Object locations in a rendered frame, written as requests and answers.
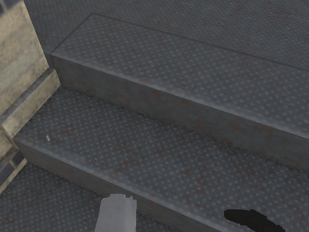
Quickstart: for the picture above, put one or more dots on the right robot hand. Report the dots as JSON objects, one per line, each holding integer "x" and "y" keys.
{"x": 253, "y": 220}

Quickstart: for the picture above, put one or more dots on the robot left thigh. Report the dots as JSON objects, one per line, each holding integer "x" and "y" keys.
{"x": 117, "y": 213}

